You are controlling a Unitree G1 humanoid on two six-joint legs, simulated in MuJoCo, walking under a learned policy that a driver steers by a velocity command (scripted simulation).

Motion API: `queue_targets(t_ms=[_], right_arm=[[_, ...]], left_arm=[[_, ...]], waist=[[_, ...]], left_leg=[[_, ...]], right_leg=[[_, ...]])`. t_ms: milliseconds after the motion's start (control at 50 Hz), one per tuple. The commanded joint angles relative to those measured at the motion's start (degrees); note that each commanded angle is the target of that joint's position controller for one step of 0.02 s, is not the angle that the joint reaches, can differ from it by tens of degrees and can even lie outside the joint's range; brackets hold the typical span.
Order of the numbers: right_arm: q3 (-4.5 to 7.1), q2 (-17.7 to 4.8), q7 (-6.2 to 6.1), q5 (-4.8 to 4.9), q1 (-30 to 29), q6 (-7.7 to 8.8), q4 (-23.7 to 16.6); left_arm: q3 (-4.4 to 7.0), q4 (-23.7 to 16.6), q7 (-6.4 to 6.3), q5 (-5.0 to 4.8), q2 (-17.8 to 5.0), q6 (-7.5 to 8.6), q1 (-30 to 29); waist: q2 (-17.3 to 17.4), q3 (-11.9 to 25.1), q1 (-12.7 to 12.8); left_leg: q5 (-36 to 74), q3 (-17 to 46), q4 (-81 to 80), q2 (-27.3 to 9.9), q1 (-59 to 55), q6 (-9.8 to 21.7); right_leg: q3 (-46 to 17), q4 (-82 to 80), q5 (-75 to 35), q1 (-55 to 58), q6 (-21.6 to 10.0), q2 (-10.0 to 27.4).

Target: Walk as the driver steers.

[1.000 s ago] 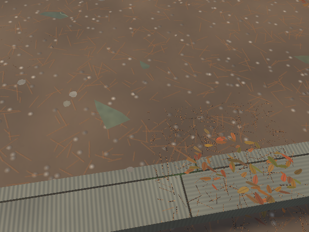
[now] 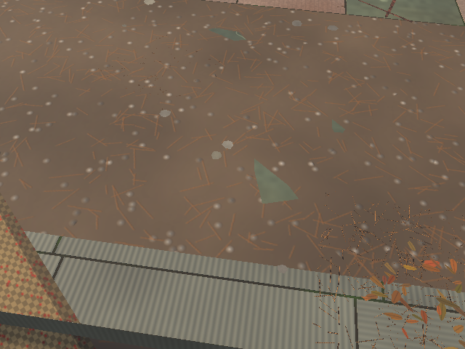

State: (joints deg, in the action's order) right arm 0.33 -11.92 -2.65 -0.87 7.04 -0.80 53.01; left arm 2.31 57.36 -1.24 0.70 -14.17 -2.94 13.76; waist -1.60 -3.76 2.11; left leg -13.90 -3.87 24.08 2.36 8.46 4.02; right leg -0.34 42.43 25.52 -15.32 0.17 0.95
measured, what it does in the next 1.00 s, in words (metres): walks ahead, turning right: right foot, then left foot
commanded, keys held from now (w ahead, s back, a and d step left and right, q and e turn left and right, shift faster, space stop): e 0.32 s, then w+e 0.02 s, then w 0.66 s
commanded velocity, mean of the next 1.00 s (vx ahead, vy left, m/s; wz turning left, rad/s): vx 0.23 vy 0.00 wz -0.26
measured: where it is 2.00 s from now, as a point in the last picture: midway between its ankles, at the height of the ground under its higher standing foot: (358, 229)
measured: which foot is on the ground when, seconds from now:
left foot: down 0.00-0.16, up 0.18-0.72, down 0.74-1.00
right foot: up 0.00-0.14, down 0.16-0.74, up 0.76-1.00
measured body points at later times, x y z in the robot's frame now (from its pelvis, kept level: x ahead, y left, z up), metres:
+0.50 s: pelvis -0.01 -0.04 +0.01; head +0.00 -0.07 +0.46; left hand +0.11 +0.22 -0.11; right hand +0.00 -0.33 -0.13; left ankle +0.02 +0.10 -0.69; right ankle -0.05 -0.10 -0.74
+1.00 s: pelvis +0.17 -0.02 +0.01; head +0.19 -0.01 +0.45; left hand +0.34 +0.20 -0.14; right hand +0.08 -0.26 -0.13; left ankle +0.12 +0.07 -0.74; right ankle +0.18 -0.17 -0.67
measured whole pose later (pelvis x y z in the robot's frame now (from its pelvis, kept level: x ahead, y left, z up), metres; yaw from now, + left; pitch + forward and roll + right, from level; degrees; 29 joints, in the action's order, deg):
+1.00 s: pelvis +0.17 -0.02 +0.01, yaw -16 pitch +1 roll +0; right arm 1.5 -11.2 0.4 -0.9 22.8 5.3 56.3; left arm 2.4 53.6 2.5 2.7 -15.3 2.2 10.1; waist -3.1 -1.1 -0.7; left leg -13.0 -1.8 12.5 3.9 0.4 4.4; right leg 0.5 57.4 10.9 -33.6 -1.7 3.1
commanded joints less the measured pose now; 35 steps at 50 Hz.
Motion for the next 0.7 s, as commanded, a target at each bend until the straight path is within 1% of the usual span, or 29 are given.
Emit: queue_targets(t_ms=[20, 60, 100, 120, 140, 160, 180, 200, 220, 240, 260, 280, 300, 320, 340, 360, 380, 400, 420, 460, 500, 560, 640, 660, 680, 700], right_arm=[[3.22, -11.43, -0.62, -0.13, 2.94, -0.10, -1.05], [3.56, -11.46, -0.67, -0.33, 2.44, -0.18, -1.09], [3.89, -11.82, -0.63, -0.35, 1.40, -0.32, -1.20], [4.08, -12.13, -0.56, -0.19, 0.49, -0.49, -1.33], [4.34, -12.45, -0.41, -0.12, 0.02, -0.69, -1.29], [4.40, -11.50, -0.11, -0.21, 1.19, -0.89, -1.30], [3.52, -7.57, 0.07, -0.11, 0.89, -1.19, -4.19], [3.33, -7.74, -0.80, -0.36, -3.39, -1.80, -5.18], [3.43, -8.29, -0.71, -0.02, -1.89, -2.13, -4.40], [3.58, -8.68, -0.33, 0.31, -0.73, -1.96, -3.52], [3.89, -9.67, -0.01, 0.01, -0.20, -1.61, -3.15], [4.06, -10.40, 0.43, -0.68, 0.52, -1.47, -2.78], [4.08, -10.34, 0.83, -0.83, 1.16, -1.44, -2.56], [4.05, -10.05, 1.00, -0.61, 1.22, -1.41, -2.77], [3.95, -9.83, 1.21, -0.66, 1.18, -1.26, -3.11], [3.90, -9.71, 1.50, -0.80, 0.88, -1.17, -3.28], [3.87, -9.70, 1.80, -1.02, 0.02, -1.05, -3.53], [3.89, -9.81, 2.09, -1.18, -0.93, -0.88, -3.83], [3.91, -9.86, 2.32, -1.23, -1.62, -0.59, -4.05], [3.79, -9.52, 2.68, -1.26, -2.22, 0.21, -4.21], [3.57, -8.94, 3.03, -1.32, -2.45, 1.08, -4.32], [3.27, -8.53, 3.40, -1.26, -3.35, 2.08, -4.92], [3.05, -8.37, 3.64, -0.87, -4.04, 3.09, -6.08], [3.01, -8.24, 3.60, -0.71, -3.50, 3.32, -6.23], [2.93, -7.84, 3.50, -0.57, -1.96, 3.55, -6.05], [2.92, -7.25, 3.28, -0.53, 1.26, 3.85, -5.15]], left_arm=[[0.94, -3.14, 0.04, 0.06, -4.33, 0.76, -1.12], [0.96, -3.45, 0.22, -0.03, -3.76, 0.91, -0.80], [0.99, -3.55, 0.44, -0.18, -3.26, 1.17, 0.43], [0.98, -3.34, 0.57, -0.18, -2.90, 1.35, 1.75], [1.02, -3.24, 0.67, -0.05, -3.07, 1.68, 2.96], [1.72, -3.67, 0.63, 0.61, -6.07, 2.17, 3.24], [3.59, -4.98, 0.42, 0.76, -14.20, 2.68, 3.48], [3.81, -4.08, 0.65, 0.87, -14.49, 2.53, 6.61], [3.58, -4.37, 0.49, 0.32, -12.35, 2.31, 4.89], [3.30, -5.54, 0.25, -0.19, -10.62, 1.96, 0.68], [3.04, -6.77, 0.11, -0.29, -9.49, 1.60, -2.32], [2.90, -7.43, 0.00, -0.43, -8.78, 1.52, -3.03], [2.82, -7.57, 0.14, -0.52, -8.52, 1.54, -2.30], [2.95, -7.43, 0.26, -0.61, -8.83, 1.66, -1.10], [3.16, -6.96, 0.34, -0.66, -9.27, 1.81, 0.62], [3.18, -6.52, 0.32, -0.58, -9.21, 1.92, 1.77], [3.09, -6.15, 0.30, -0.34, -8.97, 1.99, 2.64], [2.96, -5.83, 0.26, -0.07, -8.76, 2.10, 3.22], [2.87, -5.52, 0.23, 0.18, -8.73, 2.31, 3.78], [2.82, -4.80, 0.21, 0.46, -9.15, 2.95, 4.94], [2.77, -4.19, 0.27, 0.53, -9.52, 3.68, 5.70], [2.80, -3.74, 0.55, 0.60, -10.05, 4.60, 6.03], [3.03, -3.49, 0.99, 0.58, -10.58, 5.60, 6.30], [3.10, -3.53, 1.12, 0.52, -10.65, 5.82, 6.00], [3.16, -3.72, 1.25, 0.33, -10.74, 5.99, 5.09], [3.17, -4.02, 1.33, -0.05, -10.77, 6.08, 3.57]], waist=[[7.59, 1.98, -2.83], [7.47, 2.51, -2.55], [7.62, 3.46, -1.65], [7.43, 3.87, -0.62], [6.32, 3.77, 0.51], [-0.24, 3.20, 0.43], [-14.26, 2.77, -0.94], [-11.08, 2.10, 2.05], [-4.89, 1.20, -0.25], [-2.63, 0.06, -1.92], [-2.96, 0.13, -2.86], [-3.97, 1.45, -2.73], [-3.60, 3.23, -2.48], [-2.81, 4.16, -2.13], [-2.31, 5.35, -1.64], [-2.81, 5.41, -1.11], [-3.97, 4.50, -0.36], [-5.27, 3.15, 0.25], [-5.82, 1.98, 0.69], [-5.11, 1.05, 1.16], [-4.41, 0.86, 1.36], [-4.38, 0.02, 1.56], [-3.91, -1.18, 1.38], [-3.81, -1.35, 0.92], [-3.47, -1.49, -0.19], [-2.49, -1.32, -2.41]], left_leg=[[21.93, 12.05, -5.39, -18.61, -3.14, 9.94], [22.67, 11.48, -4.39, -19.23, -2.86, 9.94], [23.57, 9.93, -2.22, -19.16, -2.03, 8.89], [22.58, 8.47, -0.31, -18.59, -0.70, 7.57], [18.73, 6.60, 2.52, -17.49, 1.85, 5.09], [9.79, 2.83, 10.52, -13.77, 6.31, 1.14], [-14.06, -3.67, 23.10, -2.80, 19.96, -3.98], [-23.27, 2.71, 32.63, -0.04, 21.44, -3.97], [-19.10, 5.44, 37.04, -1.81, 21.26, -3.99], [-13.96, 6.15, 37.22, -2.64, 21.48, -4.04], [-10.82, 6.25, 36.43, -2.98, 22.26, -4.20], [-8.81, 5.95, 37.04, -2.86, 22.27, -4.66], [-7.85, 5.70, 37.86, -2.50, 22.02, -5.21], [-7.31, 5.83, 37.81, -2.45, 22.33, -5.69], [-6.76, 5.94, 36.37, -2.83, 22.77, -6.10], [-6.38, 5.74, 34.54, -3.19, 23.89, -6.37], [-6.03, 5.61, 32.40, -3.58, 24.91, -6.53], [-5.87, 5.38, 30.40, -3.75, 25.74, -6.68], [-5.67, 5.20, 28.56, -3.89, 26.15, -6.80], [-5.14, 4.96, 25.44, -4.18, 26.10, -6.77], [-4.69, 4.66, 22.56, -4.46, 25.42, -6.38], [-4.60, 4.04, 18.55, -4.57, 23.56, -5.43], [-5.23, 3.19, 13.12, -4.25, 19.36, -3.71], [-4.88, 2.85, 11.26, -4.02, 16.91, -3.15], [-3.85, 2.24, 8.38, -3.58, 12.70, -2.53], [-0.80, 1.13, 3.60, -2.79, 5.71, -1.93]], right_leg=[[1.32, 2.30, 2.44, -4.87, -0.79, -0.07], [2.03, 1.16, 2.67, -4.09, -1.44, -0.08], [3.05, -3.19, 0.52, -1.28, -2.33, -0.56], [3.76, -7.81, -2.98, 1.53, -2.95, -1.08], [2.97, -14.82, -9.50, 5.10, -3.81, -1.25], [-5.56, -23.43, -14.35, 8.05, -5.52, 2.40], [-27.22, -26.65, -34.58, 12.49, -11.46, 17.88], [-29.91, -27.16, -42.45, 8.81, -17.93, 21.26], [-24.61, -26.45, -39.10, 7.57, -18.22, 17.88], [-20.27, -26.37, -33.70, 6.72, -15.96, 13.72], [-18.28, -26.30, -30.94, 7.76, -13.73, 10.81], [-17.02, -25.87, -32.90, 9.35, -13.28, 9.32], [-16.67, -25.35, -34.98, 10.83, -13.37, 8.74], [-16.88, -25.00, -36.17, 12.05, -13.48, 8.79], [-17.78, -25.97, -29.36, 13.39, -13.67, 8.42], [-18.91, -27.80, -19.22, 14.61, -13.91, 8.18], [-20.37, -29.96, -8.77, 14.89, -14.06, 7.94], [-21.87, -31.88, -2.13, 14.79, -14.18, 8.01], [-22.87, -33.17, 0.47, 14.69, -14.36, 8.31], [-23.51, -34.21, 0.32, 14.98, -14.77, 8.96], [-23.34, -34.54, -0.77, 15.07, -15.06, 9.30], [-23.10, -34.64, -0.53, 13.40, -15.25, 9.45], [-23.36, -33.60, -0.36, 10.03, -15.28, 10.01], [-23.22, -33.11, -1.01, 8.49, -14.98, 10.06], [-22.48, -32.25, -2.46, 5.92, -14.29, 9.74], [-21.07, -30.31, -4.15, 2.01, -13.14, 8.78]])
Velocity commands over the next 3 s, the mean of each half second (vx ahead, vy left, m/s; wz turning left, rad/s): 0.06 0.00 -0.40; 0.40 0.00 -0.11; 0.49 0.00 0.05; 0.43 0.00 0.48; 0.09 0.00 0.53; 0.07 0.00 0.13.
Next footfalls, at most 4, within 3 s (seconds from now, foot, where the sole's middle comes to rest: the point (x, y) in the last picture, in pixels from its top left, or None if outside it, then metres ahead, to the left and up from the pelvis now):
0.16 right None -0.01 -0.11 -0.78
0.74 left None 0.16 0.06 -0.78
1.14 right None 0.33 -0.21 -0.78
1.64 left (330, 251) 0.76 -0.26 -0.68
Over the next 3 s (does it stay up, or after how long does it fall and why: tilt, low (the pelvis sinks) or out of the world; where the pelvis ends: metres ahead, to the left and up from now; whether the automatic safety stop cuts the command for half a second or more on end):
stays up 0.89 -0.36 0.09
